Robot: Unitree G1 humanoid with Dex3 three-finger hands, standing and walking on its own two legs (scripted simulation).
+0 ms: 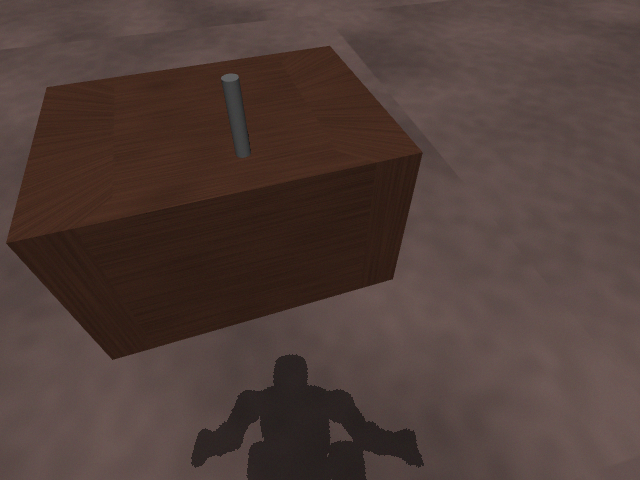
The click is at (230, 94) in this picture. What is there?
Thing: slim round
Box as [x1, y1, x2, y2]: [221, 73, 250, 157]
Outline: 225,74 221,77 235,152 237,156 244,157 250,153 238,76 236,74 231,73
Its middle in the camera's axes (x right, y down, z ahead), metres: -0.21 -0.32 +1.01
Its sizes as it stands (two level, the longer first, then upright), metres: 0.042 0.042 0.218
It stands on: a support 0.60 m high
